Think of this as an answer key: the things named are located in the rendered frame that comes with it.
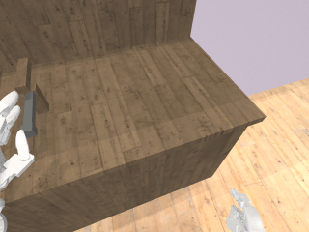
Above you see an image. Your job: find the tap lever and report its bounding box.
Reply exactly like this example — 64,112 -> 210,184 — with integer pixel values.
20,91 -> 38,138

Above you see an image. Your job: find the right robot hand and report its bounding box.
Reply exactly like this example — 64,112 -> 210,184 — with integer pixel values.
226,188 -> 265,232

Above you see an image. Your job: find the counter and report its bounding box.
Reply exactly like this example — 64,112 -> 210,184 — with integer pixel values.
0,0 -> 266,232

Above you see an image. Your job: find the left robot hand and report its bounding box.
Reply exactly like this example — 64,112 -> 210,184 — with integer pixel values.
0,91 -> 35,193

